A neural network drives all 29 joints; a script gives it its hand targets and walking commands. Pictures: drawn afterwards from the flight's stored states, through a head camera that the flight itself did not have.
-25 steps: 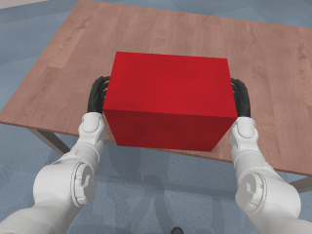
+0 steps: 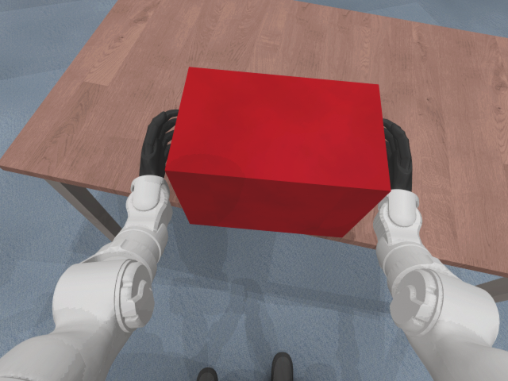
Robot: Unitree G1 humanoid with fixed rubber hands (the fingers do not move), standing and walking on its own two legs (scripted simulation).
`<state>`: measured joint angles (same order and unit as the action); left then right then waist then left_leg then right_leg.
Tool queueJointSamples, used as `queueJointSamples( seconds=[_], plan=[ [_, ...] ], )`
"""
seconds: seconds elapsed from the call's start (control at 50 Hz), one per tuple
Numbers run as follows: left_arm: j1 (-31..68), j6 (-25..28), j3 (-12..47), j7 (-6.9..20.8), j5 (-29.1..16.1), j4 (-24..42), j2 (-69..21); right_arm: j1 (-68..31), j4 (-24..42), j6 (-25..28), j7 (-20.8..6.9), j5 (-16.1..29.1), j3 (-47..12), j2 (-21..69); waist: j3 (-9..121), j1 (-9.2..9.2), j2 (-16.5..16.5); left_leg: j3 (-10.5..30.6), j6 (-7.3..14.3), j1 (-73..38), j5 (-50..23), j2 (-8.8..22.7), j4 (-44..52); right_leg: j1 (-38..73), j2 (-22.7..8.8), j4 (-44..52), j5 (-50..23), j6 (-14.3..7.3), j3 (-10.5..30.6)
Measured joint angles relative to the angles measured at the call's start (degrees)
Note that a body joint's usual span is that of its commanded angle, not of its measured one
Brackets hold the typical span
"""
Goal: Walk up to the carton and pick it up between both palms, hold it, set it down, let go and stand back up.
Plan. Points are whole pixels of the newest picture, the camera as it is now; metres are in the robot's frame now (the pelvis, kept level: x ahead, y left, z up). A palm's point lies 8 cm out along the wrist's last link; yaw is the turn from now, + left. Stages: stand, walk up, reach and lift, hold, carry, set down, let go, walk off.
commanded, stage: reach and lift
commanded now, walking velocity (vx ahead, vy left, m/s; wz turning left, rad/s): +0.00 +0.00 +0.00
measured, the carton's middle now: (274, 161) +0.46 -0.02 +0.01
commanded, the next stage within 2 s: none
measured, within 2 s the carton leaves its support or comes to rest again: leaves its support in 0.60 s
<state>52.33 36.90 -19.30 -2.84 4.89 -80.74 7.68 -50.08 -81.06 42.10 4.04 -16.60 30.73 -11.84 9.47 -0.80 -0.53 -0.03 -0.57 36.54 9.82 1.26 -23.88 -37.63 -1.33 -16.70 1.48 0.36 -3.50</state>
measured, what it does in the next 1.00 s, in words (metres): stands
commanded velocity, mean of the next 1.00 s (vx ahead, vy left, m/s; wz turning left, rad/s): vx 0.00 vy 0.00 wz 0.00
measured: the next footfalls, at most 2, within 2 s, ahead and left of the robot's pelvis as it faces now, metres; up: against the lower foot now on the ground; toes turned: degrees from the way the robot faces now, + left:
none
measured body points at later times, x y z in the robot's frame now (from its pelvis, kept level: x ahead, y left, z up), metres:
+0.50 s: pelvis +0.00 -0.01 +0.00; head +0.09 -0.02 +0.44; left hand +0.44 +0.17 +0.04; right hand +0.44 -0.22 +0.05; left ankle -0.01 +0.12 -0.74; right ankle +0.04 -0.13 -0.74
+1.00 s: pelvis +0.01 +0.01 +0.01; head -0.01 +0.02 +0.46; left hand +0.42 +0.19 +0.14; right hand +0.41 -0.20 +0.16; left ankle -0.01 +0.12 -0.74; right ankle +0.04 -0.13 -0.74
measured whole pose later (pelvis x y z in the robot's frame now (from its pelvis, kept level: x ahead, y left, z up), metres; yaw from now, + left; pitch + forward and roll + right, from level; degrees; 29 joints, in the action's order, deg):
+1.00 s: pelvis +0.01 +0.01 +0.01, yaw +2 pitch +2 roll -1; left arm 41.3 0.3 -7.9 -5.3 -3.3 -51.7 8.2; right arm -40.3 -53.2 4.8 5.8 9.9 5.0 -13.0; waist 6.2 -3.0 0.1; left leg 1.7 0.5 11.7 12.7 0.2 -22.2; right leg -12.2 -1.8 -15.3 5.1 1.6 -3.4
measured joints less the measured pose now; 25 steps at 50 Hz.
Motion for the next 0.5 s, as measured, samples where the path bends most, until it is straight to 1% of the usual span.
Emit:
queueJointSamples(
  seconds=[0.16, 0.28, 0.36, 0.5],
  plan=[
    [0.90, -2.27, 1.70, -0.42, -1.37, 0.04, 0.74, -1.68, -0.43, -1.96, -0.15, -0.55, 0.62, -0.11, 1.30, 1.01, -0.02, -0.85, -0.14, 2.39, -1.34, 0.07, 0.41, -2.92, 0.02, -0.11, -1.30, -0.34, 0.62],
    [0.31, -4.18, 4.55, -0.96, -4.57, -0.78, 0.83, -1.74, -0.50, -4.74, -0.17, 0.56, -1.81, -0.45, 2.69, 1.85, 1.07, -0.87, -0.44, 2.69, -1.05, 0.42, 0.17, -3.49, 0.30, -0.87, -0.74, -0.66, 0.50],
    [-0.33, -4.13, 6.59, -0.90, -7.23, -1.66, 1.08, -1.20, -0.10, -5.89, 0.20, 3.56, -5.91, -0.43, 2.86, 1.94, 1.66, -0.65, -0.75, 1.80, -0.36, 0.78, -0.26, -2.73, 0.61, -1.67, 0.21, -0.94, 0.22],
    [-1.83, -4.96, 10.00, -0.52, -11.42, -2.09, 1.66, 0.66, 1.96, -8.84, 1.24, 10.55, -14.76, -0.06, 2.56, 0.95, 2.71, 0.44, -1.10, -0.44, 0.91, 1.10, -1.11, -0.10, 0.88, -2.51, 1.83, -1.15, -0.81]
  ],
)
